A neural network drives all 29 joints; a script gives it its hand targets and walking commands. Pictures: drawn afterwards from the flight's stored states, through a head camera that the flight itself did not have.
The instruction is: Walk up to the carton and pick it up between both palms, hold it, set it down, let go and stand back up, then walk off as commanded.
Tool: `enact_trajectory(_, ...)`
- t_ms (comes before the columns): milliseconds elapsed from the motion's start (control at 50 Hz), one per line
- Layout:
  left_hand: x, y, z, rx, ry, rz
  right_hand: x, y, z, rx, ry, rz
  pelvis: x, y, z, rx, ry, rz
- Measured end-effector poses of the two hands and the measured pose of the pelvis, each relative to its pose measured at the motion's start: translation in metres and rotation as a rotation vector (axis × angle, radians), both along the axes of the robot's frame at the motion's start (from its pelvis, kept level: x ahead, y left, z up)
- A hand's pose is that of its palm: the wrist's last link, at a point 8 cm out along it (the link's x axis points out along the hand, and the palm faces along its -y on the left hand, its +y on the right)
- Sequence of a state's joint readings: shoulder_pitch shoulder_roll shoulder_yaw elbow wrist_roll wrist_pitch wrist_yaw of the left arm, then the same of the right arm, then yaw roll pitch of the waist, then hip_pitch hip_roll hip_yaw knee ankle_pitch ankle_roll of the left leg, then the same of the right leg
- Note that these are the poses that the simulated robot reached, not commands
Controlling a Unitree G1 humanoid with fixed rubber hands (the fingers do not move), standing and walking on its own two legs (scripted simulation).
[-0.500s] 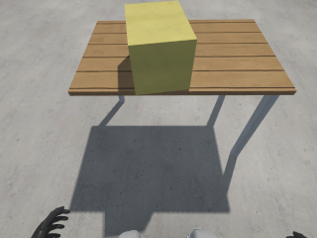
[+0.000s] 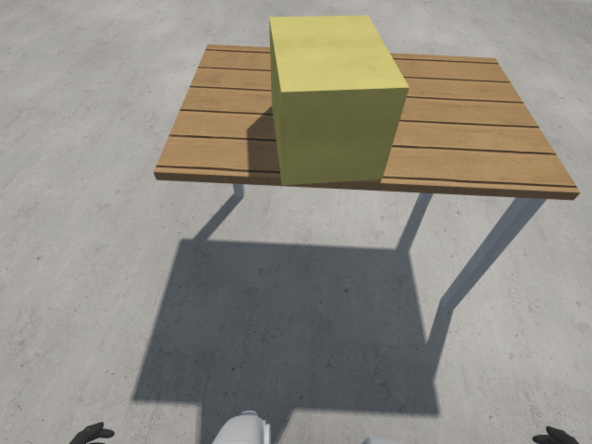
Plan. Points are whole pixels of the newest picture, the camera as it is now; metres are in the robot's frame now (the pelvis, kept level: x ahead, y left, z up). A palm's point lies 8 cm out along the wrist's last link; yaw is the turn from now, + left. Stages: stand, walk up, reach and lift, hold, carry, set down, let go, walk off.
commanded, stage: walk up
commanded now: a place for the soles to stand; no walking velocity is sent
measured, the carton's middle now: (325, 98) +0.79 -0.03 +0.03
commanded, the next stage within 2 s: none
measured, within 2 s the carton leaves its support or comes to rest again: neither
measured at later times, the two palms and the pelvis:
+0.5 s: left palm (92, 361) +0.23 +0.31 -0.04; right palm (579, 419) +0.17 -0.35 -0.05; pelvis +0.11 -0.01 +0.02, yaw -2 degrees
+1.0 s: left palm (94, 298) +0.33 +0.35 -0.06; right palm (519, 328) +0.29 -0.31 -0.04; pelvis +0.22 +0.04 +0.02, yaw -1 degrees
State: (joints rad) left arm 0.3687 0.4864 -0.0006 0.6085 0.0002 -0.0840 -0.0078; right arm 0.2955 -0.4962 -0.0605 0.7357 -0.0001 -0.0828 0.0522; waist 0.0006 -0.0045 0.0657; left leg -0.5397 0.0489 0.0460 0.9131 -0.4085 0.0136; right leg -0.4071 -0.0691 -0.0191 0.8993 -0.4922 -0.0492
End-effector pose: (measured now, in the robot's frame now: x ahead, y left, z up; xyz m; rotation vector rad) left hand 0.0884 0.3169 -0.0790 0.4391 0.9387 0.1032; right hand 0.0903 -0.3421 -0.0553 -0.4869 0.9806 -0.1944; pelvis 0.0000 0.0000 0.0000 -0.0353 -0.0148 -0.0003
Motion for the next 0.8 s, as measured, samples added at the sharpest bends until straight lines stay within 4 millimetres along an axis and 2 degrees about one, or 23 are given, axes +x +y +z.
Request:
enact_trajectory(40, 0.016, 0.008, -0.001, -0.007, -0.024, -0.010, 0.000, 0.008, 0.000, -0.009, -0.006, -0.015, 0.005, 0.011, -0.001, 0.002, -0.013, -0.008)
enact_trajectory(120, 0.050, 0.017, 0.012, -0.019, -0.089, -0.029, 0.002, 0.017, 0.014, -0.027, -0.003, -0.044, 0.017, 0.022, 0.009, -0.010, -0.030, -0.017)
enact_trajectory(240, 0.075, 0.023, 0.027, -0.021, -0.101, -0.029, 0.025, 0.022, 0.032, -0.033, -0.027, -0.049, 0.040, 0.028, 0.024, -0.015, -0.054, -0.022)
enact_trajectory(360, 0.101, 0.015, 0.032, -0.014, -0.091, -0.034, 0.050, 0.014, 0.032, -0.024, -0.020, -0.052, 0.066, 0.019, 0.028, -0.004, -0.047, -0.025)
enact_trajectory(500, 0.144, -0.008, 0.034, 0.024, -0.074, -0.059, 0.083, -0.009, 0.007, 0.016, 0.006, -0.069, 0.106, -0.005, 0.018, 0.034, -0.024, -0.042)
enact_trajectory(560, 0.150, -0.015, 0.032, 0.029, -0.071, -0.042, 0.104, -0.012, -0.002, 0.035, 0.020, -0.060, 0.122, -0.014, 0.015, 0.026, -0.024, -0.026)
enact_trajectory(640, 0.143, -0.014, 0.030, 0.037, -0.009, -0.016, 0.128, -0.012, 0.000, 0.040, 0.025, -0.042, 0.139, -0.016, 0.018, 0.026, -0.007, -0.013)
enact_trajectory(720, 0.141, -0.008, 0.025, 0.028, 0.031, 0.002, 0.146, -0.007, 0.003, 0.035, 0.037, -0.031, 0.155, -0.012, 0.018, 0.015, 0.002, -0.003)
enact_trajectory(800, 0.154, 0.003, 0.018, 0.009, 0.039, 0.009, 0.165, 0.005, 0.008, 0.023, 0.040, -0.023, 0.173, 0.000, 0.018, -0.005, 0.004, 0.002)
